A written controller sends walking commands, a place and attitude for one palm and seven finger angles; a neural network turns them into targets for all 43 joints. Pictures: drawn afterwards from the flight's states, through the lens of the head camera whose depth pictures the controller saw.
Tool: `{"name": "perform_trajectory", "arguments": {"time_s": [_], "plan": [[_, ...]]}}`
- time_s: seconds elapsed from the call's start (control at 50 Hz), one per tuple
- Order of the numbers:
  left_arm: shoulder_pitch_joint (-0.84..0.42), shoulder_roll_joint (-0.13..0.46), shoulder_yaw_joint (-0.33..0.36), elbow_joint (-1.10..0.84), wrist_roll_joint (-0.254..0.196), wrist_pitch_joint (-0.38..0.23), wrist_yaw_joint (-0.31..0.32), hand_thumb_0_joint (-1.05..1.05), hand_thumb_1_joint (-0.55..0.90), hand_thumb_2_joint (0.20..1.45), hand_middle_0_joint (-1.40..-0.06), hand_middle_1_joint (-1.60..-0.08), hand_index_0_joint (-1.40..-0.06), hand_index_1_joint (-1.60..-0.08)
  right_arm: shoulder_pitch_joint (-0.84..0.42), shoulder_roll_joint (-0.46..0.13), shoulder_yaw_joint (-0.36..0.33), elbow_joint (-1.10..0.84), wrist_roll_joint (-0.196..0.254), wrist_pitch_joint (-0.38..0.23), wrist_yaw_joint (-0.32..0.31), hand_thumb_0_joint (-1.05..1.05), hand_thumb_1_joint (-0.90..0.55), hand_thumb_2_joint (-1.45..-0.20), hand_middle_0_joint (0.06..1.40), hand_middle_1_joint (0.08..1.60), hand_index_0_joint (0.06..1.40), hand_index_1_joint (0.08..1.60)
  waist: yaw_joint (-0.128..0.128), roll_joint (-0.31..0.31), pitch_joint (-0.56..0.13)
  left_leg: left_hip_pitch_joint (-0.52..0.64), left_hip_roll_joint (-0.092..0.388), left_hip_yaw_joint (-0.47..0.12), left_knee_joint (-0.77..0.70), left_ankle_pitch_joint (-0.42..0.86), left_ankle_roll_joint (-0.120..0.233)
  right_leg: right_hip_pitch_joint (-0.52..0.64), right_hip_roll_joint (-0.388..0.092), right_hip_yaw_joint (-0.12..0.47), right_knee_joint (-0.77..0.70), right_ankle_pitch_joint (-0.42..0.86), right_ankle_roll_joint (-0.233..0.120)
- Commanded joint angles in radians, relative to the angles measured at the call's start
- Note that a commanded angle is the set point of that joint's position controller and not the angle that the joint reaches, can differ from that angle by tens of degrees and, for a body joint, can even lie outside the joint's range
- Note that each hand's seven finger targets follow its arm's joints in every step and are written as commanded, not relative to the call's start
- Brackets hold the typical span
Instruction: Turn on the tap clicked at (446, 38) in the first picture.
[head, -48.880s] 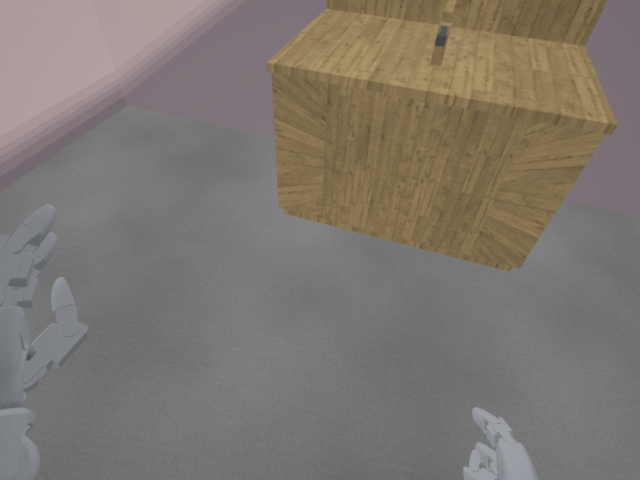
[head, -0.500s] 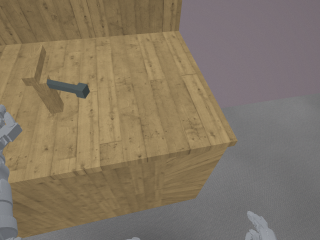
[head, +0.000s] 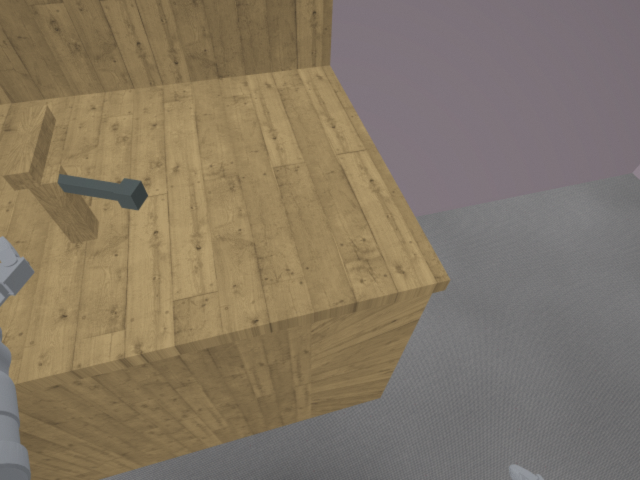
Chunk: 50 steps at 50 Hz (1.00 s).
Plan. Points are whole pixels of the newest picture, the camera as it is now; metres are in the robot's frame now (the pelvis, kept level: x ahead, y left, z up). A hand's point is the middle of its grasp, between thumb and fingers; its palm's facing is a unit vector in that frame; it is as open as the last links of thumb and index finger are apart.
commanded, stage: push the lever round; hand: left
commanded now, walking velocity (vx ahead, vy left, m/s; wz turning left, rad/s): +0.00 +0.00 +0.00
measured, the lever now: (131, 194) +0.44 +0.28 +0.10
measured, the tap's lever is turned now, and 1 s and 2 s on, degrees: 64 64 64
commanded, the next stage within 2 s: none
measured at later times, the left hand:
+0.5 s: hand (44, 264) +0.33 +0.34 +0.10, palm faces +0.56 -0.82 -0.07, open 7.8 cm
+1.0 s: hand (72, 255) +0.34 +0.31 +0.10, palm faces +0.66 -0.75 -0.06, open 7.8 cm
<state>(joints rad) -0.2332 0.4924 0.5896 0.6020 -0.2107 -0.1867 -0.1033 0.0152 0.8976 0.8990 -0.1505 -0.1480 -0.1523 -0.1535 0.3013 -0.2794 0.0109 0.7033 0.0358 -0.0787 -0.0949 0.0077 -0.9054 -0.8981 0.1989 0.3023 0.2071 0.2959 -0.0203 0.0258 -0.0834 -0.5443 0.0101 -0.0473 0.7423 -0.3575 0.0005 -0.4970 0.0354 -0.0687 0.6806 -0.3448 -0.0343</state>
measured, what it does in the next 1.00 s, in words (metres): stands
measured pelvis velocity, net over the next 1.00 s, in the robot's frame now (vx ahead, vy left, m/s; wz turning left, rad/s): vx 0.00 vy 0.00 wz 0.00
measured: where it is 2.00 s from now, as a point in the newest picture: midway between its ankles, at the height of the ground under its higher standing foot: outside the picture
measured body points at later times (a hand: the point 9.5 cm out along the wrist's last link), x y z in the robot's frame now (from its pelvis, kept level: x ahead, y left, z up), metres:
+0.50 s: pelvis +0.00 +0.00 +0.00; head +0.04 +0.01 +0.45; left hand +0.30 +0.38 +0.10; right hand +0.13 -0.25 -0.10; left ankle +0.00 +0.12 -0.72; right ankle -0.01 -0.10 -0.72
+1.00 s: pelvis +0.00 +0.00 +0.00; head +0.02 +0.00 +0.45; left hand +0.30 +0.34 +0.11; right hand +0.13 -0.25 -0.11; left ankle +0.00 +0.12 -0.72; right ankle -0.01 -0.10 -0.72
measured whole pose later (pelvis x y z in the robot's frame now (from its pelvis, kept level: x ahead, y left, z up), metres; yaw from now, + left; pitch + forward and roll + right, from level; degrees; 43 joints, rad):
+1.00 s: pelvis +0.00 +0.00 +0.00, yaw +0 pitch +7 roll -1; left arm -0.22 0.28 0.43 0.42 -0.11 -0.14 0.30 0.02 0.90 0.90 -0.15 -0.15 -0.15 -0.15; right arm 0.24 -0.24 0.01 0.69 0.00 -0.05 -0.06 0.01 -0.91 -0.90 0.20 0.30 0.21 0.30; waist -0.01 0.03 -0.10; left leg -0.50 0.00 -0.04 0.73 -0.35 0.00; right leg -0.46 0.03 -0.06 0.68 -0.35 -0.03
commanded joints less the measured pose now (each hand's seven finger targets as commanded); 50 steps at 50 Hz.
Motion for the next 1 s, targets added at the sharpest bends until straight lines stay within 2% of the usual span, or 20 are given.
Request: {"name": "perform_trajectory", "arguments": {"time_s": [0.0,0.04,0.18,0.2,0.22,0.28,0.34,0.4,0.44,0.5,0.54,0.56,0.6,0.68,0.76,0.8,0.86,0.9,0.92,0.98], "plan": [[-0.258,0.368,0.086,-0.233,-0.004,-0.057,0.022,0.000,0.900,0.900,-0.150,-0.150,-0.150,-0.150,-0.017,-0.143,-0.056,-0.118,0.005,-0.043,-0.016,0.000,-0.900,-0.900,0.200,0.300,0.200,0.300,0.019,0.105,-0.240,0.124,-0.025,-0.004,-0.091,0.252,0.038,0.143,-0.006,0.053,-0.084,0.266,0.014],[-0.233,0.373,0.099,-0.219,-0.003,-0.060,0.039,0.000,0.900,0.900,-0.150,-0.150,-0.150,-0.150,-0.012,-0.144,-0.056,-0.128,0.000,-0.040,-0.010,0.000,-0.900,-0.900,0.200,0.300,0.200,0.300,0.019,0.065,-0.241,0.106,-0.027,-0.002,-0.088,0.260,0.039,0.154,-0.004,0.053,-0.079,0.281,0.017],[-0.227,0.296,0.040,-0.230,-0.004,-0.066,0.046,0.000,0.900,0.900,-0.150,-0.150,-0.150,-0.150,-0.024,-0.140,-0.058,-0.135,0.003,-0.036,-0.002,0.000,-0.900,-0.900,0.200,0.300,0.200,0.300,0.006,0.070,-0.229,0.122,-0.023,0.006,-0.087,0.252,0.039,0.136,-0.002,0.052,-0.082,0.277,0.016],[-0.218,0.317,0.061,-0.231,0.002,-0.066,0.050,0.000,0.900,0.900,-0.150,-0.150,-0.150,-0.150,-0.024,-0.140,-0.057,-0.128,0.006,-0.032,-0.005,0.000,-0.900,-0.900,0.200,0.300,0.200,0.300,0.014,0.074,-0.233,0.124,-0.021,0.003,-0.088,0.265,0.039,0.150,-0.003,0.053,-0.080,0.289,0.014],[-0.245,0.269,0.007,-0.261,0.000,-0.066,0.045,0.000,0.900,0.900,-0.150,-0.150,-0.150,-0.150,-0.028,-0.137,-0.056,-0.136,0.007,-0.034,-0.004,0.000,-0.900,-0.900,0.200,0.300,0.200,0.300,0.000,0.084,-0.237,0.140,-0.022,0.003,-0.091,0.267,0.038,0.139,-0.003,0.051,-0.080,0.288,0.015],[-0.244,0.251,-0.003,-0.290,-0.003,-0.061,0.054,0.000,0.900,0.900,-0.150,-0.150,-0.150,-0.150,-0.035,-0.135,-0.058,-0.139,0.006,-0.038,-0.006,0.000,-0.900,-0.900,0.200,0.300,0.200,0.300,0.008,0.096,-0.244,0.162,-0.021,-0.004,-0.098,0.272,0.033,0.131,-0.001,0.046,-0.083,0.274,0.011],[-0.239,0.221,-0.005,-0.316,0.000,-0.063,0.101,0.000,0.900,0.900,-0.150,-0.150,-0.150,-0.150,-0.040,-0.132,-0.059,-0.134,0.000,-0.040,-0.004,0.000,-0.900,-0.900,0.200,0.300,0.200,0.300,0.008,0.051,-0.247,0.165,-0.021,-0.013,-0.101,0.274,0.031,0.134,-0.001,0.038,-0.081,0.274,0.013],[-0.209,0.231,0.022,-0.330,0.013,-0.059,0.148,0.000,0.900,0.900,-0.150,-0.150,-0.150,-0.150,-0.051,-0.129,-0.059,-0.126,-0.003,-0.037,-0.002,0.000,-0.900,-0.900,0.200,0.300,0.200,0.300,0.023,0.059,-0.246,0.165,-0.020,-0.012,-0.099,0.298,0.028,0.150,-0.003,0.039,-0.076,0.293,0.012],[-0.207,0.184,-0.020,-0.368,0.023,-0.056,0.168,0.000,0.900,0.900,-0.150,-0.150,-0.150,-0.150,-0.057,-0.123,-0.060,-0.135,-0.006,-0.037,0.005,0.000,-0.900,-0.900,0.200,0.300,0.200,0.300,0.021,0.093,-0.253,0.179,-0.020,-0.012,-0.101,0.323,0.020,0.145,-0.005,0.035,-0.070,0.299,0.010],[-0.205,0.194,-0.007,-0.371,0.040,-0.045,0.201,0.000,0.900,0.900,-0.150,-0.150,-0.150,-0.150,-0.067,-0.122,-0.056,-0.128,-0.008,-0.032,0.004,0.000,-0.900,-0.900,0.200,0.300,0.200,0.300,0.021,0.086,-0.224,0.168,-0.017,-0.015,-0.103,0.308,0.021,0.141,-0.004,0.034,-0.074,0.283,0.008],[-0.261,0.150,-0.055,-0.384,0.042,-0.044,0.214,0.000,0.900,0.900,-0.150,-0.150,-0.150,-0.150,-0.074,-0.120,-0.056,-0.129,-0.008,-0.033,0.004,0.000,-0.900,-0.900,0.200,0.300,0.200,0.300,0.000,0.071,-0.218,0.168,-0.017,-0.014,-0.106,0.279,0.020,0.125,-0.004,0.034,-0.079,0.266,0.010],[-0.248,0.144,-0.052,-0.393,0.043,-0.046,0.222,0.000,0.900,0.900,-0.150,-0.150,-0.150,-0.150,-0.076,-0.118,-0.057,-0.128,-0.011,-0.034,0.003,0.000,-0.900,-0.900,0.200,0.300,0.200,0.300,0.010,0.076,-0.228,0.174,-0.017,-0.017,-0.110,0.284,0.016,0.133,-0.003,0.033,-0.078,0.265,0.007],[-0.258,0.110,-0.085,-0.427,0.057,-0.051,0.246,0.000,0.900,0.900,-0.150,-0.150,-0.150,-0.150,-0.089,-0.113,-0.054,-0.127,-0.011,-0.036,0.004,0.000,-0.900,-0.900,0.200,0.300,0.200,0.300,0.009,0.120,-0.228,0.197,-0.016,-0.021,-0.109,0.287,0.012,0.119,-0.004,0.031,-0.076,0.249,0.005],[-0.265,0.073,-0.115,-0.384,0.064,-0.036,0.284,0.000,0.900,0.900,-0.150,-0.150,-0.150,-0.150,-0.093,-0.115,-0.052,-0.123,-0.014,-0.035,0.006,0.000,-0.900,-0.900,0.200,0.300,0.200,0.300,0.002,0.061,-0.211,0.168,-0.019,-0.027,-0.115,0.241,0.010,0.114,-0.005,0.027,-0.081,0.221,0.006],[-0.277,0.078,-0.098,-0.384,0.072,-0.018,0.329,0.000,0.900,0.900,-0.150,-0.150,-0.150,-0.150,-0.098,-0.115,-0.054,-0.125,-0.019,-0.029,0.006,0.000,-0.900,-0.900,0.200,0.300,0.200,0.300,0.010,0.025,-0.250,0.166,-0.024,-0.018,-0.112,0.253,0.013,0.148,-0.009,0.029,-0.083,0.248,0.009],[-0.259,0.103,-0.068,-0.387,0.087,-0.015,0.356,0.000,0.900,0.900,-0.150,-0.150,-0.150,-0.150,-0.102,-0.112,-0.052,-0.124,-0.021,-0.021,0.008,0.000,-0.900,-0.900,0.200,0.300,0.200,0.300,0.029,0.050,-0.253,0.160,-0.026,-0.017,-0.111,0.277,0.012,0.168,-0.011,0.032,-0.078,0.266,0.006],[-0.271,0.065,-0.100,-0.407,0.101,-0.021,0.386,0.000,0.900,0.900,-0.150,-0.150,-0.150,-0.150,-0.103,-0.105,-0.054,-0.128,-0.026,-0.016,0.018,0.000,-0.900,-0.900,0.200,0.300,0.200,0.300,0.019,0.043,-0.270,0.174,-0.023,-0.010,-0.102,0.303,0.010,0.167,-0.008,0.030,-0.074,0.291,0.007],[-0.262,0.061,-0.099,-0.424,0.114,-0.028,0.405,0.000,0.900,0.900,-0.150,-0.150,-0.150,-0.150,-0.104,-0.102,-0.054,-0.125,-0.029,-0.014,0.022,0.000,-0.900,-0.900,0.200,0.300,0.200,0.300,0.026,0.085,-0.264,0.178,-0.022,-0.012,-0.099,0.318,0.006,0.165,-0.008,0.032,-0.070,0.294,0.004],[-0.284,0.031,-0.131,-0.429,0.116,-0.032,0.410,0.000,0.900,0.900,-0.150,-0.150,-0.150,-0.150,-0.106,-0.099,-0.054,-0.125,-0.028,-0.013,0.024,0.000,-0.900,-0.900,0.200,0.300,0.200,0.300,0.011,0.088,-0.258,0.181,-0.021,-0.011,-0.097,0.313,0.006,0.156,-0.009,0.032,-0.070,0.293,0.004],[-0.298,-0.015,-0.171,-0.411,0.117,-0.027,0.426,0.000,0.900,0.900,-0.150,-0.150,-0.150,-0.150,-0.112,-0.102,-0.055,-0.124,-0.028,-0.013,0.026,0.000,-0.900,-0.900,0.200,0.300,0.200,0.300,-0.002,0.049,-0.230,0.172,-0.021,-0.013,-0.103,0.272,0.008,0.138,-0.008,0.029,-0.082,0.262,0.005]]}}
